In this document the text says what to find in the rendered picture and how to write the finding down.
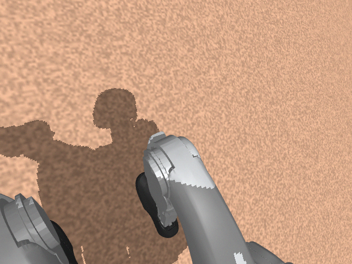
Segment right robot foot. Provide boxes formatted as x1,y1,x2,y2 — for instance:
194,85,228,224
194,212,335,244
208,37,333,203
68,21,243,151
135,172,179,238

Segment left robot foot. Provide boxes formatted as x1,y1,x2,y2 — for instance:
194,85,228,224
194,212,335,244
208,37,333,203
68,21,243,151
50,220,78,264

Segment right robot hand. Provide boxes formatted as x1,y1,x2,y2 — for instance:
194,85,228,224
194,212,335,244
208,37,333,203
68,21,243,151
246,241,285,264

